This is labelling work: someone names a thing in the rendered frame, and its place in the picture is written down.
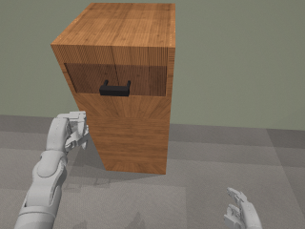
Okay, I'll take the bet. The robot left hand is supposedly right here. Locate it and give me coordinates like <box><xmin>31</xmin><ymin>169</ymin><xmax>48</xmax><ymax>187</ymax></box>
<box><xmin>46</xmin><ymin>111</ymin><xmax>90</xmax><ymax>155</ymax></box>

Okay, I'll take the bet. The handle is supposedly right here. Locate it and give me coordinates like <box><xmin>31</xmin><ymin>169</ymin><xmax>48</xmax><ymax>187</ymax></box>
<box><xmin>99</xmin><ymin>79</ymin><xmax>131</xmax><ymax>97</ymax></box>

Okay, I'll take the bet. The cabinet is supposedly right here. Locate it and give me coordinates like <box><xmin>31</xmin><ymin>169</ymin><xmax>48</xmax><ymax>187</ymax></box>
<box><xmin>50</xmin><ymin>3</ymin><xmax>175</xmax><ymax>175</ymax></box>

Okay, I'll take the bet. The robot left forearm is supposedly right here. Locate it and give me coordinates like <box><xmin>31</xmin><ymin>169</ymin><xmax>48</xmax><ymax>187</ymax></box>
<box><xmin>13</xmin><ymin>150</ymin><xmax>68</xmax><ymax>229</ymax></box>

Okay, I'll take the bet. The robot right hand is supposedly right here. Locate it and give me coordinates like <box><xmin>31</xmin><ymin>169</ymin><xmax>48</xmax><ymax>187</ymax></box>
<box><xmin>224</xmin><ymin>187</ymin><xmax>263</xmax><ymax>229</ymax></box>

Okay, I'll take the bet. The drawer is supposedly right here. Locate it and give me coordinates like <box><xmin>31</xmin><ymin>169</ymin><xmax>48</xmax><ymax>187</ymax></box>
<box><xmin>65</xmin><ymin>63</ymin><xmax>168</xmax><ymax>96</ymax></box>

